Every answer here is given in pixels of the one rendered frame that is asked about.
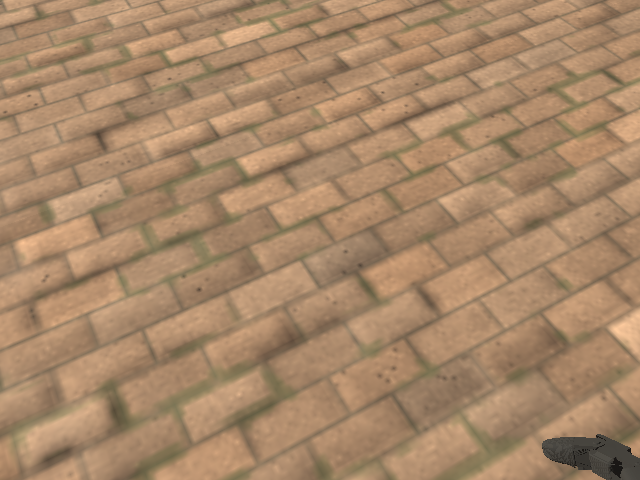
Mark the right robot hand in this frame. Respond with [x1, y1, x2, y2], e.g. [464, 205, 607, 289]
[542, 434, 640, 480]

